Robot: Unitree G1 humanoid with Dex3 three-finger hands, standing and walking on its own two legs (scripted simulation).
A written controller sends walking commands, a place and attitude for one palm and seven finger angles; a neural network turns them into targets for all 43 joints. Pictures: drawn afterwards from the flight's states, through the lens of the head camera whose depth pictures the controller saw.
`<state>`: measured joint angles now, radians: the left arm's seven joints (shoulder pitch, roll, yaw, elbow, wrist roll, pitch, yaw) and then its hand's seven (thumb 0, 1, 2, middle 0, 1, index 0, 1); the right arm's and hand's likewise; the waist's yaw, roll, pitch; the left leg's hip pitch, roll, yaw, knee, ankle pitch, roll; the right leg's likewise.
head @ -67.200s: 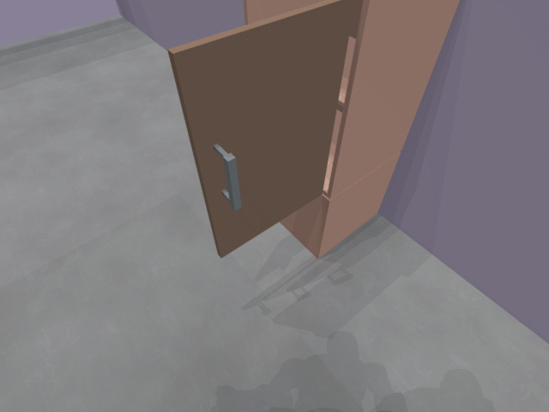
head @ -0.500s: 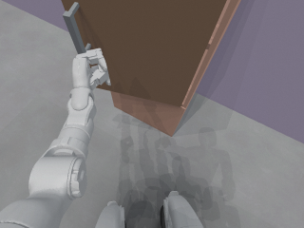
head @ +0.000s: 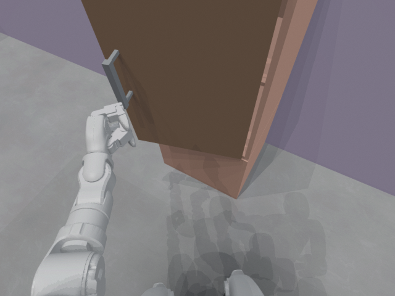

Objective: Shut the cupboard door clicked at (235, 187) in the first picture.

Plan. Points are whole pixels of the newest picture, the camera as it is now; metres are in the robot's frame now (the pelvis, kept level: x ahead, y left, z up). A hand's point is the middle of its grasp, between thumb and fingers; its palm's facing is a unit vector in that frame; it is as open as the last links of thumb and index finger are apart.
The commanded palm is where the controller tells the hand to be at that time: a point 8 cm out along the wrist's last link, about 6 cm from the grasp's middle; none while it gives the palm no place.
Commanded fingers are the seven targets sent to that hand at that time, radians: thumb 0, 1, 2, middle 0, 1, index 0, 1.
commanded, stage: draw the hand back to the body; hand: left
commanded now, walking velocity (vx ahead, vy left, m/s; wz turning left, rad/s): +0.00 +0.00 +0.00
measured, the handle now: (120, 81) +0.63 +0.18 +0.04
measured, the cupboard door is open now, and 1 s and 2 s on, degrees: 16 16 16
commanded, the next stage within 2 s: step back with the hand held close in 1.34 s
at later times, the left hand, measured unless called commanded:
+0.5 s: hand (48, 178) +0.30 +0.21 +0.15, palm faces +0.22 -0.94 -0.25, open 3.2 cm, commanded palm +0.26 +0.25 +0.16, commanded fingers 0.00 0.90 0.90 -0.81 -0.96 -0.81 -0.96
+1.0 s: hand out of the picture +0.20 +0.29 +0.23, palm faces +0.52 -0.73 -0.44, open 6.4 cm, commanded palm +0.16 +0.32 +0.24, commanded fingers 0.00 0.90 0.90 -0.20 -0.30 -0.20 -0.30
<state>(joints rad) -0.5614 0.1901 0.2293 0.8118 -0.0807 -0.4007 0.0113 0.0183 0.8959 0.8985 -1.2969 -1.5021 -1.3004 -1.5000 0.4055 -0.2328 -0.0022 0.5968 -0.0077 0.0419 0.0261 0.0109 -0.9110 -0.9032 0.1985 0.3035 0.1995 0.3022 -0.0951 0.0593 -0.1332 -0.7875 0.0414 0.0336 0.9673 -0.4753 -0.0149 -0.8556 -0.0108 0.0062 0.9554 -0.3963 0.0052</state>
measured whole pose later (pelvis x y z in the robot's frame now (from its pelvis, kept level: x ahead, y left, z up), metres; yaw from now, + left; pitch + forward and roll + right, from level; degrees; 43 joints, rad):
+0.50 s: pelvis +0.01 +0.01 +0.05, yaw +2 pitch +1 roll +0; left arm 0.03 0.26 0.09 0.10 -0.05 -0.11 0.06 0.02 0.89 0.90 -1.06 -1.24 -1.06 -1.24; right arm 0.20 -0.22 0.03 0.53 0.04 -0.02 -0.10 0.01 -0.91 -0.90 0.20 0.30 0.20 0.30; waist 0.02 0.05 -0.04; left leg -0.26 0.01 0.01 0.60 -0.34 0.00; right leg -0.31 -0.03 -0.03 0.59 -0.29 0.02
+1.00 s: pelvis +0.03 +0.01 +0.06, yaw +2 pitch -4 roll +0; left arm 0.46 0.35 0.37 -0.36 -0.05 -0.08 0.11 0.02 0.89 0.90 -0.39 -0.50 -0.39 -0.50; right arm 0.22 -0.22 0.02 0.63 0.00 -0.10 -0.08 0.02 -0.91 -0.90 0.20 0.30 0.20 0.30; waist 0.07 0.08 -0.01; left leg -0.07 0.01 0.01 0.43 -0.29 0.00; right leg -0.11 -0.03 -0.03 0.41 -0.23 0.02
